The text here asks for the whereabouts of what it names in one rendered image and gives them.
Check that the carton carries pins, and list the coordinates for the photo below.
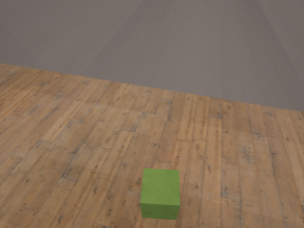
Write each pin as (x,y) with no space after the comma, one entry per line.
(160,195)

